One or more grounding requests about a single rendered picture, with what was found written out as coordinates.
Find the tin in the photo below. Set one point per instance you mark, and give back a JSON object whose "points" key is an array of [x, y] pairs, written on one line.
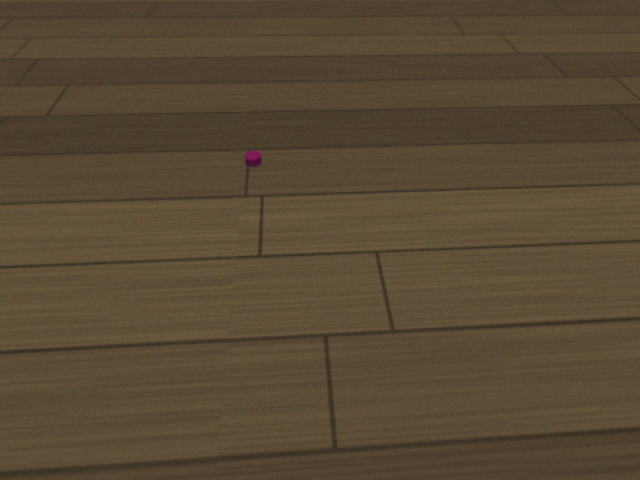
{"points": [[253, 158]]}

